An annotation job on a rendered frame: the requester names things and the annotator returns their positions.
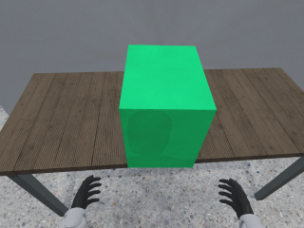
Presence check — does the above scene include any right robot forearm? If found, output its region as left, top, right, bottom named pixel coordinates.
left=238, top=214, right=266, bottom=228

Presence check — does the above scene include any robot right hand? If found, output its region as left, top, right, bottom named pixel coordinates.
left=218, top=178, right=254, bottom=219

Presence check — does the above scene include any robot left hand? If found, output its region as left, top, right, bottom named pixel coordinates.
left=71, top=175, right=102, bottom=209

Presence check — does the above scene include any table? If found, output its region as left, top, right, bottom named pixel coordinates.
left=0, top=67, right=304, bottom=217

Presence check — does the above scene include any left robot forearm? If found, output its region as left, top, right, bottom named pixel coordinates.
left=58, top=207, right=87, bottom=228

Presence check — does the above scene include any carton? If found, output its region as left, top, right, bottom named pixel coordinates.
left=119, top=45, right=217, bottom=168

